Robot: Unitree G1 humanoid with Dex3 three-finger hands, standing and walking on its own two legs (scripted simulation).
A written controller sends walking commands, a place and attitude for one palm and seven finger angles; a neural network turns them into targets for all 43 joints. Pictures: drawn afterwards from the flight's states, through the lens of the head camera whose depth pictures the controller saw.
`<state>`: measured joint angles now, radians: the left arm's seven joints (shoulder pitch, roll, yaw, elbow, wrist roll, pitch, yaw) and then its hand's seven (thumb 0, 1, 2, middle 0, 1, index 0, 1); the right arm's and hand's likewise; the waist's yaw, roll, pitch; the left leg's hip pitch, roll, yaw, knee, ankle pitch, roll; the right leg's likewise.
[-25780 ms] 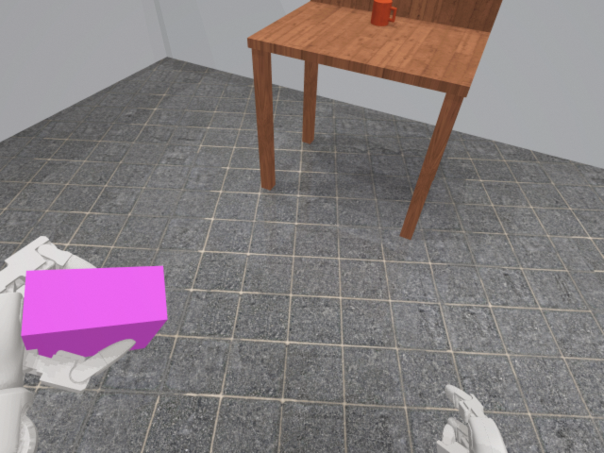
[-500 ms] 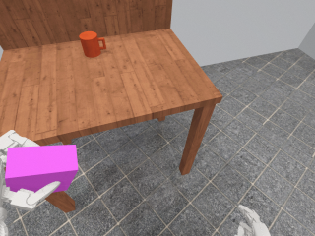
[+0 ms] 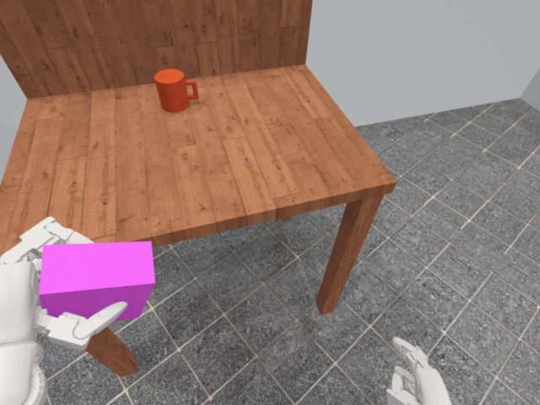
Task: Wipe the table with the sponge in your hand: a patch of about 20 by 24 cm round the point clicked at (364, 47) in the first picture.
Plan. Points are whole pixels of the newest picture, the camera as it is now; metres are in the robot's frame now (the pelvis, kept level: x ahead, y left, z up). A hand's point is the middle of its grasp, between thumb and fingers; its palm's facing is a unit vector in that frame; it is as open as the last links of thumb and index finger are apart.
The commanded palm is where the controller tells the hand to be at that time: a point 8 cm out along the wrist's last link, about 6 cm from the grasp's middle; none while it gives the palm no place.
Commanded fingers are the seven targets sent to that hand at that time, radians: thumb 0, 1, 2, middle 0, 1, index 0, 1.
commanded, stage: come to a stop and stand still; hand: left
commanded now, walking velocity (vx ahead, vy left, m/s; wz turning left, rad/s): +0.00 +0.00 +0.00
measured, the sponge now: (113, 285) +0.23 +0.22 +0.10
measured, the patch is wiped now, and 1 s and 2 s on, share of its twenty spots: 0.00 0.00 0.00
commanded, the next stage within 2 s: look again from close up in 0.04 s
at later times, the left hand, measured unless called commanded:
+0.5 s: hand (83, 281) +0.22 +0.24 +0.12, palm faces +0.26 -0.88 -0.39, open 9.7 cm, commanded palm +0.17 +0.29 +0.17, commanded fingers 0.00 0.10 1.30 -1.20 -1.60 -1.20 -1.60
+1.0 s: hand (107, 233) +0.27 +0.23 +0.15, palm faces +0.38 -0.88 -0.30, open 9.7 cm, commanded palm +0.21 +0.26 +0.17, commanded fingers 0.00 0.10 1.30 -1.20 -1.60 -1.20 -1.60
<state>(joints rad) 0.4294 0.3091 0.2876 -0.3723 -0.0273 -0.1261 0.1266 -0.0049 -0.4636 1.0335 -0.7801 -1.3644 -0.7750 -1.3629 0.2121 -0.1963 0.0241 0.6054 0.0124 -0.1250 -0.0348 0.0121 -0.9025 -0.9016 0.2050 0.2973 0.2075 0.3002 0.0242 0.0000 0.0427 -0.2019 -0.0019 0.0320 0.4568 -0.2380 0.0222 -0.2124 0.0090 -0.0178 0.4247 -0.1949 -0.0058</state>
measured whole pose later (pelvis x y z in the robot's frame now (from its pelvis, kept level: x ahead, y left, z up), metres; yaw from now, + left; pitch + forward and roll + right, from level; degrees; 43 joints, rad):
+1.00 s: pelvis +0.04 -0.01 -0.02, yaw -3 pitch -1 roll -1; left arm 0.37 0.35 0.35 -0.49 -0.03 -0.17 0.12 -0.01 -0.47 1.03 -0.78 -1.36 -0.78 -1.36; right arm 0.24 -0.20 0.03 0.58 0.01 -0.10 -0.02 0.01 -0.90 -0.90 0.21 0.30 0.21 0.30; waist 0.03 -0.06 0.02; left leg -0.23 0.02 0.03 0.67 -0.44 0.01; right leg -0.28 0.07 0.00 0.67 -0.36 -0.05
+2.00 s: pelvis +0.22 -0.16 -0.01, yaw -2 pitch +0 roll +2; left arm 0.45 0.35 0.36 -0.52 -0.01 -0.19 0.16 0.00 -0.47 1.04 -0.78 -1.37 -0.78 -1.36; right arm 0.16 -0.23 0.00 0.61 0.01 -0.09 -0.03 0.01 -0.90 -0.90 0.20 0.30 0.21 0.30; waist 0.01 0.00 0.11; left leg -0.39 0.02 0.05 0.81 -0.40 -0.02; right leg -0.28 -0.02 -0.09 0.58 -0.29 -0.06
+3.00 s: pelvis +0.21 -0.12 +0.00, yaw -2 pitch +1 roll -2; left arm 0.17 0.48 0.45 -0.28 -0.01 -0.22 0.10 -0.01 -0.47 1.04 -0.78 -1.36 -0.78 -1.36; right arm 0.20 -0.20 0.01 0.61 0.01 -0.13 -0.03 0.01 -0.90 -0.90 0.20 0.30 0.21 0.30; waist 0.06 -0.02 0.05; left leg -0.31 0.01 0.07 0.48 -0.18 0.05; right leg -0.23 0.02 -0.05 0.41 -0.20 -0.01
